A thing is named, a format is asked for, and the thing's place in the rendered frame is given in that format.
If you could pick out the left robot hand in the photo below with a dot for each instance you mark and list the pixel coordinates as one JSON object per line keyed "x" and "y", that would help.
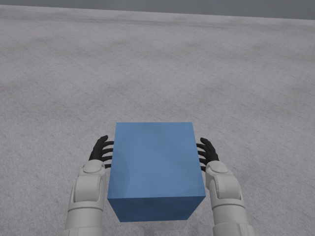
{"x": 98, "y": 150}

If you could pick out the robot right forearm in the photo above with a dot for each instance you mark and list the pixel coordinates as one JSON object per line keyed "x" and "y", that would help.
{"x": 227, "y": 202}

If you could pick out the right robot hand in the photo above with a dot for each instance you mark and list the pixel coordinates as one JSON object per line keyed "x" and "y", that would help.
{"x": 209, "y": 154}

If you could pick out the robot left forearm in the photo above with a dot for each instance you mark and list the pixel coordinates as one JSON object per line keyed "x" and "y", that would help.
{"x": 86, "y": 204}

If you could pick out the carton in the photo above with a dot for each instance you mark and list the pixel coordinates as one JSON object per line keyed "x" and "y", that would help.
{"x": 155, "y": 172}

